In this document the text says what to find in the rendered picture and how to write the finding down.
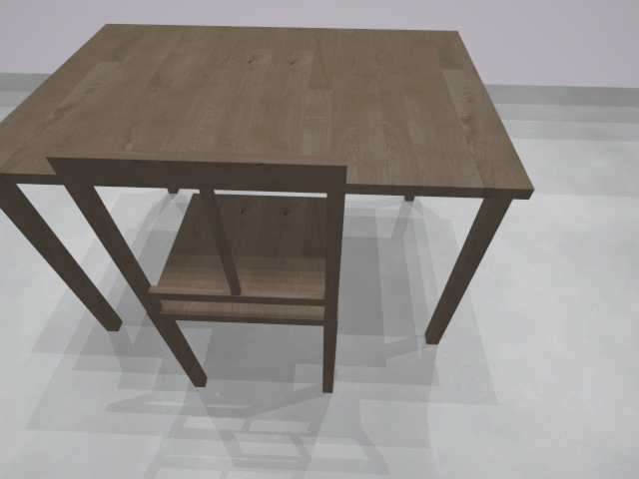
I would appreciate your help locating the chair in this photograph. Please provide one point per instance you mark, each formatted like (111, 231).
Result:
(236, 258)

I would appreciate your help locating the table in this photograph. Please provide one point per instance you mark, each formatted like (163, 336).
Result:
(406, 107)

